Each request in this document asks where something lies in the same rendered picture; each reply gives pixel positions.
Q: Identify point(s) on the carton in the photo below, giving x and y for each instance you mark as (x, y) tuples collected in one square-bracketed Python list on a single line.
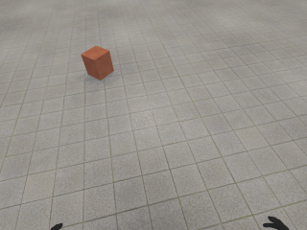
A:
[(97, 62)]

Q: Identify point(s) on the right robot hand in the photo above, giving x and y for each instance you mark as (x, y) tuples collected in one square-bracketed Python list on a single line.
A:
[(277, 224)]

